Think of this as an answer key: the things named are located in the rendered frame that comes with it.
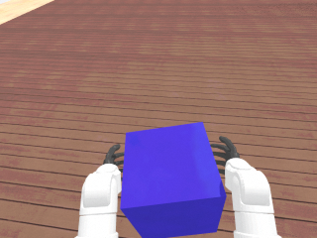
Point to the right robot hand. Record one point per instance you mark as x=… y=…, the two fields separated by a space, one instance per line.
x=229 y=148

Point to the carton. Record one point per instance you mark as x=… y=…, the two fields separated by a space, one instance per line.
x=171 y=185

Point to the left robot hand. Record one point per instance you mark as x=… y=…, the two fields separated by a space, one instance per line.
x=110 y=157

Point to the left robot forearm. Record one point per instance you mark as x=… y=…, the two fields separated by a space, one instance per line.
x=99 y=203

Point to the right robot forearm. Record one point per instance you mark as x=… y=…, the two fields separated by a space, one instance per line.
x=251 y=199

